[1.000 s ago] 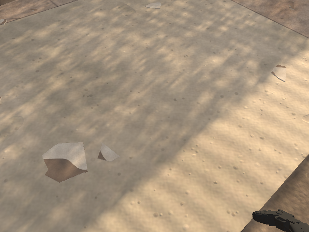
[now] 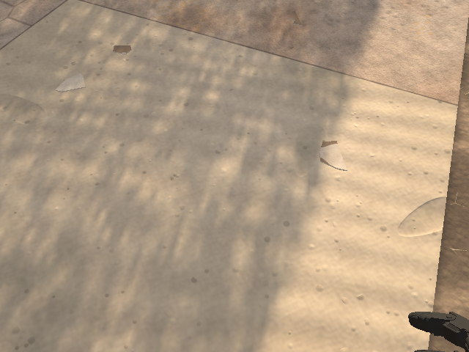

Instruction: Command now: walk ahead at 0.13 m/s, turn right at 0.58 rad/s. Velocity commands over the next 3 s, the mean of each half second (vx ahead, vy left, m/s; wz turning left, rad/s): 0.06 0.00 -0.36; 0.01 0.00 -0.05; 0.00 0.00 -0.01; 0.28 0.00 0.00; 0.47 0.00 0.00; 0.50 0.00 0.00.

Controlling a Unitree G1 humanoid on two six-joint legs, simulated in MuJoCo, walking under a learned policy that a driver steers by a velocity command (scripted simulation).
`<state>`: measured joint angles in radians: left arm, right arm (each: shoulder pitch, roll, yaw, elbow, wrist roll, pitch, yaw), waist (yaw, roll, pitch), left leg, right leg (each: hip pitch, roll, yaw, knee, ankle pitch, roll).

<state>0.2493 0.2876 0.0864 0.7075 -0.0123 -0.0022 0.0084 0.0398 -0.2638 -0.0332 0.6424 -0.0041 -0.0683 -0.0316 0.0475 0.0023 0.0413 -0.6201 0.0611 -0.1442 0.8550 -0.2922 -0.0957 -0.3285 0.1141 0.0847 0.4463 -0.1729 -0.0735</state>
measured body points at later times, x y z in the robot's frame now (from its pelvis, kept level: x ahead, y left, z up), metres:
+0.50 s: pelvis +0.07 +0.05 -0.01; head +0.08 +0.03 +0.44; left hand +0.27 +0.25 -0.10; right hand +0.14 -0.23 -0.12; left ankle +0.14 +0.17 -0.74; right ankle +0.05 -0.07 -0.74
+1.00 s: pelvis +0.09 +0.04 +0.00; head +0.10 +0.04 +0.44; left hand +0.24 +0.26 -0.13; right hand +0.13 -0.23 -0.14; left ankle +0.14 +0.17 -0.74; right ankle +0.05 -0.07 -0.74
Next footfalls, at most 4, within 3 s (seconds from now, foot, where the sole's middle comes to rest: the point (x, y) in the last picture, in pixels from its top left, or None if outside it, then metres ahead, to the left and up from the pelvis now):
0.10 left None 0.18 0.17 -0.77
0.44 right None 0.09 -0.07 -0.77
2.26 right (302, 321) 0.52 -0.14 -0.77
2.80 left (242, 213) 0.86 0.05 -0.77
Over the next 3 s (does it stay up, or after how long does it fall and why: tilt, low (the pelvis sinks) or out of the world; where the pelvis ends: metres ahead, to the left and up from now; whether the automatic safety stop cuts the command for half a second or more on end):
stays up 0.78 -0.03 0.01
